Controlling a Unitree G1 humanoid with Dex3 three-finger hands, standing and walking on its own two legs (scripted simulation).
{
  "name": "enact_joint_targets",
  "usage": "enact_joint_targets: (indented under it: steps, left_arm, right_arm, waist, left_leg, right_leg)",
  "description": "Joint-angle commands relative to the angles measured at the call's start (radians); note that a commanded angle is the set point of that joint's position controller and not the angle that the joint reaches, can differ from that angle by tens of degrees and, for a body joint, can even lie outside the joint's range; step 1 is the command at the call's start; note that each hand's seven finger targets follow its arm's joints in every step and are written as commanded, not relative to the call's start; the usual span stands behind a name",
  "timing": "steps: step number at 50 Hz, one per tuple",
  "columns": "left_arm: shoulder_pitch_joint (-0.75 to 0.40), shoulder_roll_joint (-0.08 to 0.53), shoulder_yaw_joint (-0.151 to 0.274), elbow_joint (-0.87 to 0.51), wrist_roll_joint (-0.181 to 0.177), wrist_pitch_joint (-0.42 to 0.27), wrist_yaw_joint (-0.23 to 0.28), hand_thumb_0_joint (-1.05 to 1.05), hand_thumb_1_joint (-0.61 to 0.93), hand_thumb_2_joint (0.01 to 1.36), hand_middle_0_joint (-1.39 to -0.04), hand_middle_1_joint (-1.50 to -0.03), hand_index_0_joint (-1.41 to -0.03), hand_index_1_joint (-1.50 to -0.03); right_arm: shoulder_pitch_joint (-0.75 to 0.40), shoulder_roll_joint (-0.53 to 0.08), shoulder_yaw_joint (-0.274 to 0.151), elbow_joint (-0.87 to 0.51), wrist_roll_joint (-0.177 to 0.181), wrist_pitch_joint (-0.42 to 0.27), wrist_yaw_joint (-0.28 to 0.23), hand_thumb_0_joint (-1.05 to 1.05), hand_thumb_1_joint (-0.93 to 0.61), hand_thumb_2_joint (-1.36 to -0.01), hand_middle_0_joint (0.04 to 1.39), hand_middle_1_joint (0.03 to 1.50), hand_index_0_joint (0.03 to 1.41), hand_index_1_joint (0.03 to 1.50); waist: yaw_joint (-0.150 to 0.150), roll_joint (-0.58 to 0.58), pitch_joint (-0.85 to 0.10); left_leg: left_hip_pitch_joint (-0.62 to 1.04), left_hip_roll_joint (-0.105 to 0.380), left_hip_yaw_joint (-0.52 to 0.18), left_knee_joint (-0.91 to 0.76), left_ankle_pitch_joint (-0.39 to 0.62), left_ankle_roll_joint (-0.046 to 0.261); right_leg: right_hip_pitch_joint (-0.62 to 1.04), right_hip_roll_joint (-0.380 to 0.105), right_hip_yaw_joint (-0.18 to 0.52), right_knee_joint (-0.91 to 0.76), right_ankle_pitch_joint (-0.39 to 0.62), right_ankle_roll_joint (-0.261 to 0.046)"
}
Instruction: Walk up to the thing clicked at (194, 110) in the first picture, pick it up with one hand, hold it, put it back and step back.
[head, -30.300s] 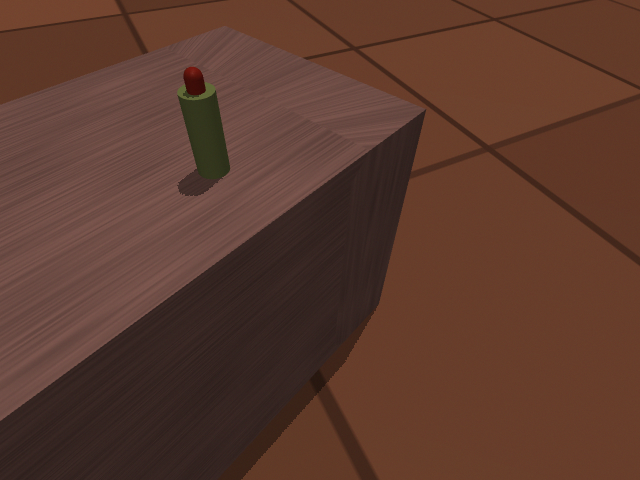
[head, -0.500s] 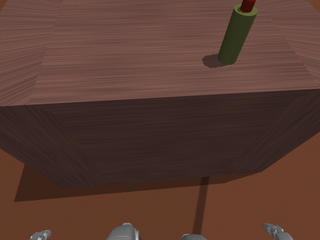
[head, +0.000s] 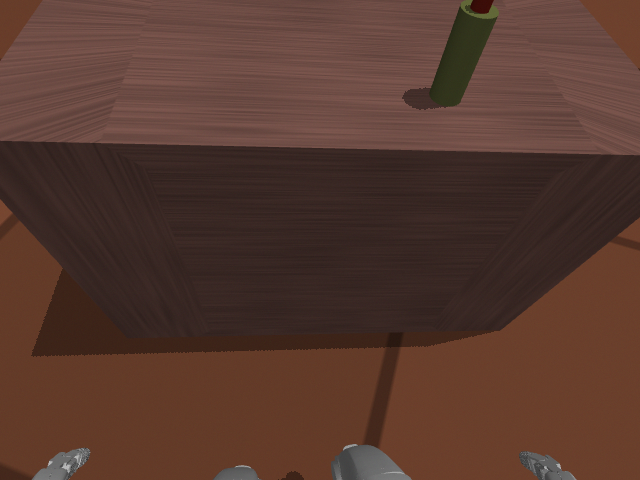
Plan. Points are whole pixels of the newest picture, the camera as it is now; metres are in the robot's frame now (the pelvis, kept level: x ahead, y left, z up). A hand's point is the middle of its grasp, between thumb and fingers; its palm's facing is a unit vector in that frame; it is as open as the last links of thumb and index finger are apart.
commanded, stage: step back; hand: right
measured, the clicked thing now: (464, 46) +0.73 -0.22 +0.13
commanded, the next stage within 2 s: none
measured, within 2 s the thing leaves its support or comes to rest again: neither
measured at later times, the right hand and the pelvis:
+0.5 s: hand out of the picture -0.06 -0.30 -0.17, palm faces -0.13 +0.90 -0.41, open 7.3 cm; pelvis -0.15 -0.04 -0.02, yaw +4 degrees
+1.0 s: hand out of the picture -0.20 -0.35 -0.16, palm faces -0.07 +0.92 -0.38, open 7.3 cm; pelvis -0.32 -0.09 +0.00, yaw +1 degrees
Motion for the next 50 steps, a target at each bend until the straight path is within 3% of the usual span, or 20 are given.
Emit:
enact_joint_targets:
  steps: [1,6,7,8,9,12,19,22,23,24,25,26,29,35,39,41,42,43,45,50]
  left_arm:
    - [0.024,0.154,0.047,-0.084,0.006,-0.032,-0.002,0.0,0.9,0.9,-0.2,-0.3,-0.2,-0.3]
    - [0.162,0.149,0.048,0.0,0.018,-0.052,-0.001,0.0,0.9,0.9,-0.2,-0.3,-0.2,-0.3]
    - [0.152,0.212,0.067,-0.009,0.032,-0.058,-0.001,0.0,0.9,0.9,-0.2,-0.3,-0.2,-0.3]
    - [0.092,0.333,0.089,-0.039,0.024,-0.055,-0.005,0.0,0.9,0.9,-0.2,-0.3,-0.2,-0.3]
    - [0.034,0.37,0.093,-0.071,0.03,-0.06,-0.001,0.0,0.9,0.9,-0.2,-0.3,-0.2,-0.3]
    - [-0.087,0.226,0.057,-0.088,0.023,-0.063,0.013,0.0,0.9,0.9,-0.2,-0.3,-0.2,-0.3]
    - [0.035,0.21,0.049,-0.091,0.022,-0.048,0.03,0.0,0.9,0.9,-0.2,-0.3,-0.2,-0.3]
    - [-0.027,0.22,0.037,-0.109,0.003,-0.033,0.022,0.0,0.9,0.9,-0.2,-0.3,-0.2,-0.3]
    - [-0.017,0.197,0.025,-0.111,0.0,-0.027,0.018,0.0,0.9,0.9,-0.2,-0.3,-0.2,-0.3]
    - [0.003,0.156,0.013,-0.117,-0.002,-0.025,0.015,0.0,0.9,0.9,-0.2,-0.3,-0.2,-0.3]
    - [-0.056,0.17,0.026,-0.128,-0.009,-0.026,0.027,0.0,0.9,0.9,-0.2,-0.3,-0.2,-0.3]
    - [-0.079,0.188,0.04,-0.111,0.007,-0.023,0.034,0.0,0.9,0.9,-0.2,-0.3,-0.2,-0.3]
    - [0.021,0.176,0.041,-0.041,-0.014,-0.018,0.024,0.0,0.9,0.9,-0.2,-0.3,-0.2,-0.3]
    - [0.003,0.151,0.029,-0.039,0.005,-0.04,0.008,0.0,0.9,0.9,-0.2,-0.3,-0.2,-0.3]
    - [0.144,0.135,0.024,0.038,0.01,-0.056,0.011,0.0,0.9,0.9,-0.2,-0.3,-0.2,-0.3]
    - [0.137,0.281,0.066,0.028,0.033,-0.066,0.013,0.0,0.9,0.9,-0.2,-0.3,-0.2,-0.3]
    - [0.074,0.382,0.083,0.0,0.031,-0.062,0.013,0.0,0.9,0.9,-0.2,-0.3,-0.2,-0.3]
    - [0.039,0.351,0.075,-0.023,0.025,-0.069,0.015,0.0,0.9,0.9,-0.2,-0.3,-0.2,-0.3]
    - [-0.088,0.233,0.039,-0.042,0.019,-0.072,0.025,0.0,0.9,0.9,-0.2,-0.3,-0.2,-0.3]
    - [0.022,0.227,0.047,-0.035,0.034,-0.072,0.038,0.0,0.9,0.9,-0.2,-0.3,-0.2,-0.3]
  right_arm:
    - [0.009,-0.282,-0.094,-0.09,-0.001,-0.017,-0.024,0.0,-0.9,-0.9,0.2,0.3,0.2,0.3]
    - [-0.052,-0.284,-0.083,-0.113,0.016,0.014,-0.012,0.0,-0.9,-0.9,0.2,0.3,0.2,0.3]
    - [-0.031,-0.24,-0.07,-0.118,0.022,0.019,-0.011,0.0,-0.9,-0.9,0.2,0.3,0.2,0.3]
    - [-0.068,-0.196,-0.065,-0.134,0.033,0.018,-0.022,0.0,-0.9,-0.9,0.2,0.3,0.2,0.3]
    - [-0.078,-0.244,-0.087,-0.125,0.027,0.024,-0.032,0.0,-0.9,-0.9,0.2,0.3,0.2,0.3]
    - [0.033,-0.235,-0.073,-0.057,0.047,0.014,-0.027,0.0,-0.9,-0.9,0.2,0.3,0.2,0.3]
    - [0.021,-0.202,-0.057,-0.064,0.02,0.0,-0.021,0.0,-0.9,-0.9,0.2,0.3,0.2,0.3]
    - [0.13,-0.205,-0.071,-0.018,0.013,-0.004,-0.015,0.0,-0.9,-0.9,0.2,0.3,0.2,0.3]
    - [0.125,-0.23,-0.082,-0.014,0.005,-0.007,-0.016,0.0,-0.9,-0.9,0.2,0.3,0.2,0.3]
    - [0.108,-0.311,-0.106,-0.028,-0.014,-0.006,-0.016,0.0,-0.9,-0.9,0.2,0.3,0.2,0.3]
    - [0.056,-0.404,-0.115,-0.049,-0.002,-0.002,-0.003,0.0,-0.9,-0.9,0.2,0.3,0.2,0.3]
    - [0.035,-0.392,-0.118,-0.054,-0.007,-0.008,-0.004,0.0,-0.9,-0.9,0.2,0.3,0.2,0.3]
    - [-0.085,-0.283,-0.078,-0.066,-0.008,-0.01,-0.017,0.0,-0.9,-0.9,0.2,0.3,0.2,0.3]
    - [0.013,-0.271,-0.084,-0.059,-0.009,0.008,-0.011,0.0,-0.9,-0.9,0.2,0.3,0.2,0.3]
    - [-0.053,-0.291,-0.081,-0.073,0.011,0.036,-0.003,0.0,-0.9,-0.9,0.2,0.3,0.2,0.3]
    - [-0.056,-0.187,-0.048,-0.101,0.026,0.033,0.0,0.0,-0.9,-0.9,0.2,0.3,0.2,0.3]
    - [-0.101,-0.198,-0.061,-0.104,0.024,0.037,-0.023,0.0,-0.9,-0.9,0.2,0.3,0.2,0.3]
    - [-0.101,-0.233,-0.079,-0.095,0.023,0.041,-0.027,0.0,-0.9,-0.9,0.2,0.3,0.2,0.3]
    - [-0.009,-0.226,-0.064,-0.041,0.033,0.036,-0.023,0.0,-0.9,-0.9,0.2,0.3,0.2,0.3]
    - [-0.012,-0.207,-0.057,-0.051,0.015,0.037,-0.019,0.0,-0.9,-0.9,0.2,0.3,0.2,0.3]
  waist:
    - [-0.03,0.202,-0.212]
    - [0.03,0.205,-0.264]
    - [0.019,0.067,-0.225]
    - [0.044,-0.236,-0.187]
    - [0.046,-0.233,-0.124]
    - [-0.041,-0.086,-0.142]
    - [0.046,-0.154,-0.213]
    - [-0.017,-0.136,-0.27]
    - [-0.018,-0.082,-0.265]
    - [-0.01,0.105,-0.253]
    - [-0.04,0.274,-0.231]
    - [-0.053,0.212,-0.205]
    - [0.033,0.136,-0.159]
    - [-0.04,0.213,-0.211]
    - [0.029,0.243,-0.292]
    - [0.024,-0.085,-0.222]
    - [0.078,-0.254,-0.175]
    - [0.051,-0.165,-0.118]
    - [-0.041,-0.017,-0.128]
    - [0.038,-0.095,-0.184]
  left_leg:
    - [0.214,0.249,-0.201,-0.097,0.457,0.238]
    - [0.018,0.157,-0.126,0.041,0.257,0.122]
    - [-0.147,0.059,-0.117,0.133,0.052,0.068]
    - [-0.225,-0.129,-0.048,0.374,-0.315,0.006]
    - [-0.17,-0.093,-0.153,0.592,-0.393,-0.004]
    - [-0.191,-0.123,-0.154,0.634,-0.242,-0.002]
    - [-0.155,-0.076,-0.035,0.22,-0.274,-0.02]
    - [0.04,-0.063,0.029,-0.116,-0.038,0.011]
    - [0.111,-0.016,-0.057,-0.17,0.066,0.037]
    - [0.194,0.183,-0.326,-0.193,0.21,0.114]
    - [0.051,0.372,-0.498,-0.264,0.295,0.278]
    - [-0.036,0.404,-0.539,-0.264,0.317,0.326]
    - [-0.033,0.252,-0.252,-0.196,0.362,0.229]
    - [0.189,0.225,-0.212,-0.116,0.408,0.24]
    - [0.126,0.184,-0.152,-0.015,0.349,0.155]
    - [-0.253,-0.035,-0.082,0.194,-0.056,0.03]
    - [-0.232,-0.109,-0.101,0.436,-0.379,-0.007]
    - [-0.204,-0.081,-0.207,0.578,-0.372,-0.013]
    - [-0.219,-0.132,-0.191,0.608,-0.248,-0.002]
    - [-0.238,-0.095,-0.117,0.506,-0.257,-0.038]
  right_leg:
    - [0.002,-0.063,-0.024,-0.213,-0.006,0.017]
    - [0.323,-0.076,-0.145,-0.744,0.31,-0.03]
    - [0.358,-0.182,0.051,-0.758,0.282,-0.061]
    - [0.188,-0.435,0.362,-0.851,0.306,-0.236]
    - [-0.007,-0.546,0.493,-0.889,0.324,-0.332]
    - [0.124,-0.347,0.106,-0.704,0.607,-0.218]
    - [0.381,-0.367,0.099,-0.62,0.78,-0.224]
    - [0.317,-0.336,0.066,-0.524,0.696,-0.17]
    - [0.209,-0.294,0.047,-0.49,0.572,-0.119]
    - [0.004,-0.178,-0.023,-0.342,0.309,-0.058]
    - [-0.001,-0.047,-0.111,-0.146,-0.113,-0.026]
    - [0.029,-0.041,0.002,0.02,-0.154,-0.024]
    - [0.007,-0.015,0.026,0.142,-0.011,-0.027]
    - [0.033,-0.059,-0.084,-0.263,-0.027,0.019]
    - [0.274,-0.075,-0.182,-0.749,0.245,-0.022]
    - [0.383,-0.319,0.205,-0.773,0.37,-0.1]
    - [0.128,-0.543,0.425,-0.849,0.41,-0.294]
    - [0.021,-0.563,0.427,-0.87,0.394,-0.318]
    - [0.137,-0.366,0.08,-0.691,0.701,-0.196]
    - [0.323,-0.372,0.067,-0.667,0.63,-0.213]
